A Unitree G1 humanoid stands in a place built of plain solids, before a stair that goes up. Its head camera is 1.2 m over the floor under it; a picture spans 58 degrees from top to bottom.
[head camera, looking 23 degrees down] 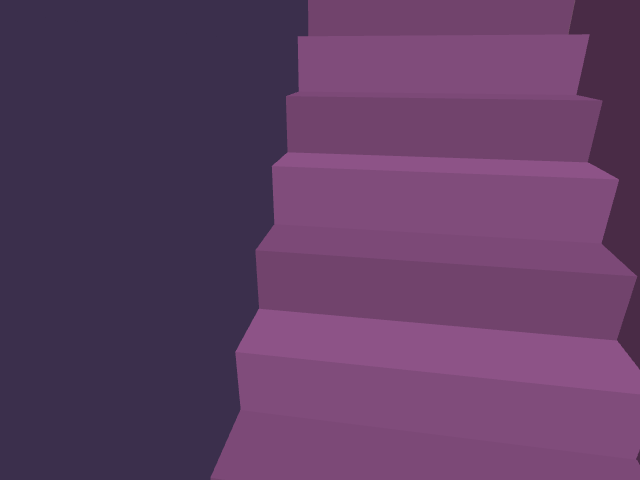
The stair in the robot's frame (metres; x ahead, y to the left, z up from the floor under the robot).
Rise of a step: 0.21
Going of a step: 0.24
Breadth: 1.15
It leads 9 degrees to the right of straight ahead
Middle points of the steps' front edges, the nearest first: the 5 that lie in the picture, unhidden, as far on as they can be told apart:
0.92 -0.28 0.43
1.16 -0.32 0.64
1.39 -0.35 0.85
1.62 -0.39 1.06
1.85 -0.43 1.28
